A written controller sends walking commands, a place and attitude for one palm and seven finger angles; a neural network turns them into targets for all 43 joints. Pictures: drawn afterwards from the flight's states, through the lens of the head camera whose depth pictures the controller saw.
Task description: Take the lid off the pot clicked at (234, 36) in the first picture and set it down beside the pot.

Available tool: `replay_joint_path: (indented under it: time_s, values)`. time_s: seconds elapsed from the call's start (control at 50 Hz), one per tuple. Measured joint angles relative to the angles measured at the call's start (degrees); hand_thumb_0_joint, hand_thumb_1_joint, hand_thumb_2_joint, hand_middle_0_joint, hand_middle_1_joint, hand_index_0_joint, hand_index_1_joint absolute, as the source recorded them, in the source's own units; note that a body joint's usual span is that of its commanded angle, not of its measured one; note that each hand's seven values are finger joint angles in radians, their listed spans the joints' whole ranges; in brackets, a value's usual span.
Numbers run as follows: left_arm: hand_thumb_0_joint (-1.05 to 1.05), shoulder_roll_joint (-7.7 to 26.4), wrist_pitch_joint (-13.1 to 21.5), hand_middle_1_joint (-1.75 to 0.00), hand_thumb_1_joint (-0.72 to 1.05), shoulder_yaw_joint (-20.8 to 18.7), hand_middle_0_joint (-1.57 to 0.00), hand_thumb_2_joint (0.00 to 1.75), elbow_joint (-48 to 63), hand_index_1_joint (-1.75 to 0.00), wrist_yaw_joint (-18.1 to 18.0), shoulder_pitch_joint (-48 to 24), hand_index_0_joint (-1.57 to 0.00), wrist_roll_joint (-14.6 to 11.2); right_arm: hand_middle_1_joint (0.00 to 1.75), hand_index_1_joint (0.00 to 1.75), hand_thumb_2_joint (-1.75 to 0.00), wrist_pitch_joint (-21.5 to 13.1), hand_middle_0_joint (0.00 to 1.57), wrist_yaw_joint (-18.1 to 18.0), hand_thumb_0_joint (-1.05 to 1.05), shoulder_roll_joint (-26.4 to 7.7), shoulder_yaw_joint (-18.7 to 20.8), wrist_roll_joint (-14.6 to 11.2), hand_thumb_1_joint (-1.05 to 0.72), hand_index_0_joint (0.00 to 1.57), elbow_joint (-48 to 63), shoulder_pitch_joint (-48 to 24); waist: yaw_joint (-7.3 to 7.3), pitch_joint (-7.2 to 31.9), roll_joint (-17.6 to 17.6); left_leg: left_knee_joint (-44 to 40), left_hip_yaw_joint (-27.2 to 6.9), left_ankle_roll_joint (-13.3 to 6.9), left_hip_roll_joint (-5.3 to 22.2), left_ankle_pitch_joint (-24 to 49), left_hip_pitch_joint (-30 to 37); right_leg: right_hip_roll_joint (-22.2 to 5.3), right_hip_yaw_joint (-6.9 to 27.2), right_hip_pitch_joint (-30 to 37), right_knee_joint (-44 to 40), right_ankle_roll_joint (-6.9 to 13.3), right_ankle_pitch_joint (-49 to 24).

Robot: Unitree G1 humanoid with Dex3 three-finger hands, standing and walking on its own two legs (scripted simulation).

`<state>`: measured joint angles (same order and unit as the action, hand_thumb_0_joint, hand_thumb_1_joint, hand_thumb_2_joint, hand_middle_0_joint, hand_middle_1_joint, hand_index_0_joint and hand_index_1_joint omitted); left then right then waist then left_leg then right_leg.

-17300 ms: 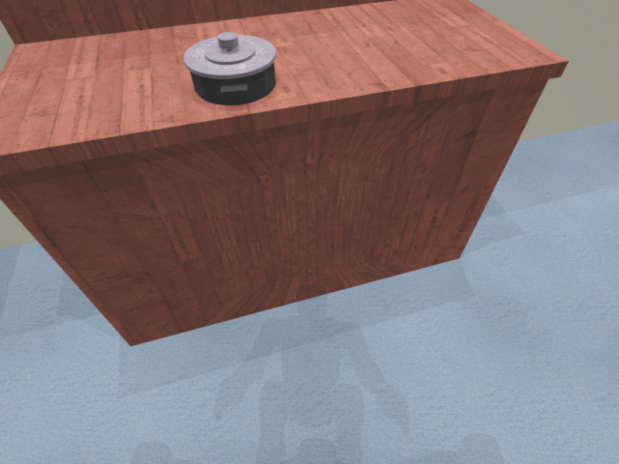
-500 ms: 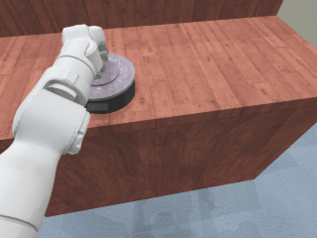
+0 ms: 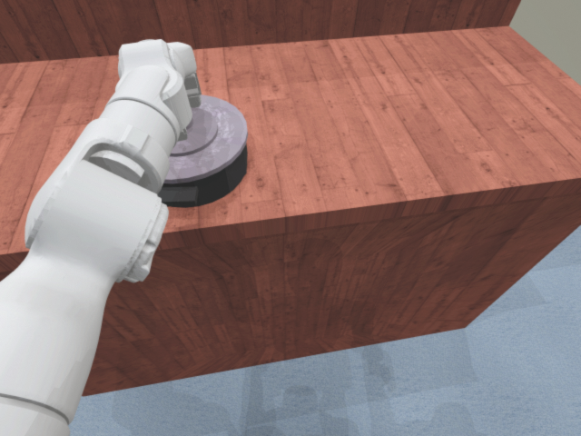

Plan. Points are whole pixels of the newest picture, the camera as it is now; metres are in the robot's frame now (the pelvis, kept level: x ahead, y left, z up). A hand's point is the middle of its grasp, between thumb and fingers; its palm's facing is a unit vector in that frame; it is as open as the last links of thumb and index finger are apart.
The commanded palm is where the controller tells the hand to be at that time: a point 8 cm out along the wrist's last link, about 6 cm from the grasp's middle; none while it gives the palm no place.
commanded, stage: lower the open fingers around the knob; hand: left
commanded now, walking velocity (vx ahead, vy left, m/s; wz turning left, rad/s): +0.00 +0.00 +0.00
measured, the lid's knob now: (177, 117) +0.52 +0.11 +0.16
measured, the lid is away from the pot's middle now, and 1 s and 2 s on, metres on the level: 0.00 0.00 0.00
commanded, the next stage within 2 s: close the fingers and squeeze the knob in 0.84 s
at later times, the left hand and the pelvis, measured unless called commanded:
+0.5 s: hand (179, 105) +0.51 +0.10 +0.19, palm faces -0.41 -0.09 -0.91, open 10.2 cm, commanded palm +0.53 +0.09 +0.22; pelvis +0.00 +0.00 +0.00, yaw +0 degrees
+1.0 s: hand (179, 111) +0.50 +0.10 +0.19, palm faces -0.41 -0.10 -0.91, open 10.3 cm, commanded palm +0.51 +0.09 +0.22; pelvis +0.01 +0.00 +0.00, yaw +0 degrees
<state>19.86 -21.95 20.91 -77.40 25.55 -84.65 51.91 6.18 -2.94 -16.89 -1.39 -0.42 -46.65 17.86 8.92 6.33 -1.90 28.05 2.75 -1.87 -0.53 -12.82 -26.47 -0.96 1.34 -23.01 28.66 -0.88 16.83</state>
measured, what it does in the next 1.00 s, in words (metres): stands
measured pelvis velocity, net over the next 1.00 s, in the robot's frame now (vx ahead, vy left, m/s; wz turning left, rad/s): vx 0.01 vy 0.00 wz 0.01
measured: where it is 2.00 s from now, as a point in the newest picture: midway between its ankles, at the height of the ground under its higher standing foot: outside the picture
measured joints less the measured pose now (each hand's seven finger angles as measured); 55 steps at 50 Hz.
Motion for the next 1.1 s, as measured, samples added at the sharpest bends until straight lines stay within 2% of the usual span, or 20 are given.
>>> replay_joint_path:
  time_s: [0.2, 0.3, 0.48, 0.7, 0.96, 1.0, 1.1]
  values:
    - [0.00, -1.31, -0.91, -0.11, -0.21, 0.64, -0.83, 1.21, -1.68, -0.08, -0.34, -1.91, -0.80, -0.34, 0.30, 0.29, -0.90, -0.30, 0.20, 0.00, 0.00, 0.43, -0.56, -0.15, -0.90, 0.21, 0.19, -2.47, -0.21, -0.47, -0.09, 0.38, -0.56, 0.06, -0.18, 0.06, -0.67, -0.14, -0.55, -0.48, 0.45, 0.06, 0.19]
    - [0.00, -1.07, -1.36, -0.11, -0.21, -0.29, -0.84, 1.21, -2.95, -0.08, -0.35, -3.25, -0.80, -0.13, 0.30, 0.29, -0.90, -0.12, 0.20, -0.27, 0.00, 0.29, -0.78, -0.13, -0.90, 0.21, 0.08, -2.91, 0.24, -0.49, 0.07, 0.71, -0.63, 0.12, -0.08, -0.10, -1.26, -0.04, -0.60, -1.04, 0.71, 0.12, 0.32]
    - [0.00, -1.21, -1.96, -0.13, -0.21, 0.46, -0.87, 1.21, -2.92, -0.08, -0.30, -4.02, -0.80, 0.95, 0.30, 0.29, -0.90, 0.60, 0.20, -0.20, 0.00, -0.42, -0.19, 0.05, -0.90, 0.20, -0.48, -1.32, 0.61, -0.14, 0.12, 1.43, -0.63, 0.27, 0.10, -0.62, -2.40, 0.14, -0.58, -2.14, 1.29, 0.27, 0.74]
    - [0.00, -0.02, -2.08, -0.13, -0.21, -0.28, -0.87, 1.21, -1.69, -0.08, 0.61, -2.96, -0.80, 0.46, 0.30, 0.29, -0.90, 0.74, 0.20, -0.03, 0.00, -0.33, -0.13, 0.14, -0.90, 0.20, -0.56, 0.13, 0.82, 0.04, 0.01, 1.42, -0.48, 0.41, 0.39, -1.04, -1.74, 0.43, -0.38, -1.50, 1.08, 0.42, 0.95]
    - [0.00, -0.73, -0.72, -0.09, -0.21, 0.23, -0.80, 1.21, 2.26, -0.08, 0.50, 0.75, -0.80, -0.92, 0.30, 0.29, -0.90, 0.60, 0.20, 0.32, 0.00, 0.24, -0.12, -0.14, -0.90, 0.20, 0.56, -1.61, -0.61, 0.10, -0.18, 0.66, -0.54, 0.38, 0.13, -0.75, -0.02, 0.20, -0.43, 0.14, 0.62, 0.38, 0.87]
    - [0.00, -0.94, -0.57, -0.15, -0.20, 0.21, -0.75, 1.18, 2.41, -0.15, 0.36, 1.05, -0.77, -0.98, 0.30, 0.29, -0.90, 0.47, 0.20, 0.30, 0.00, 0.36, -0.20, -0.21, -0.90, 0.20, 0.73, -2.07, -0.75, 0.06, -0.14, 0.50, -0.56, 0.37, 0.07, -0.64, 0.22, 0.15, -0.45, 0.35, 0.54, 0.35, 0.83]
    - [0.00, -1.18, -0.04, -0.47, -0.12, -0.33, -0.57, 1.04, 3.16, -0.49, 0.07, 2.05, -0.61, -1.41, 0.30, 0.29, -0.90, 0.27, 0.20, 0.22, 0.00, 0.58, -0.38, -0.33, -0.90, 0.20, 1.12, -2.95, -0.99, -0.02, -0.03, 0.07, -0.52, 0.36, 0.00, -0.43, 0.82, 0.08, -0.41, 0.86, 0.26, 0.34, 0.68]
